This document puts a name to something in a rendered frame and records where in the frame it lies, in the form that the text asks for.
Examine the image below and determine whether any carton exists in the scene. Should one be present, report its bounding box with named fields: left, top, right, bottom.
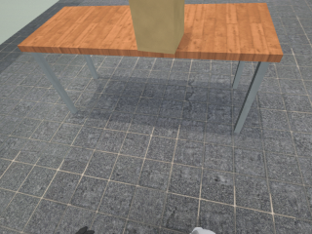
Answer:
left=129, top=0, right=185, bottom=55

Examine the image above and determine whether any table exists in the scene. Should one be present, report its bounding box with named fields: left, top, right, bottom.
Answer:
left=18, top=3, right=284, bottom=133

